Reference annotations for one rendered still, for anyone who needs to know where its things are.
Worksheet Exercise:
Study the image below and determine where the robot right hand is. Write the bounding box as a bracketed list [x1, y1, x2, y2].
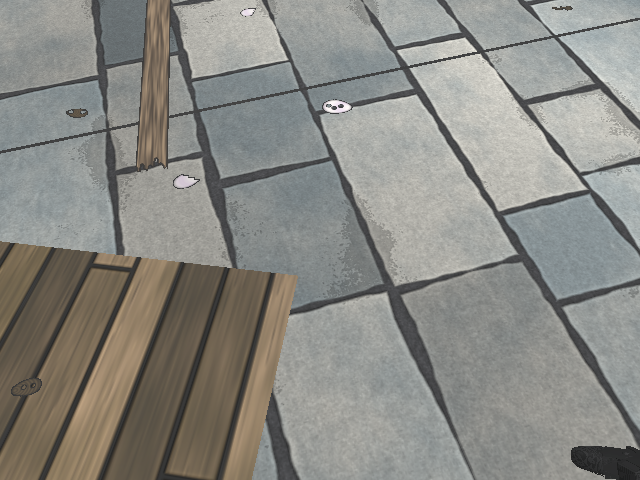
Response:
[571, 446, 640, 480]

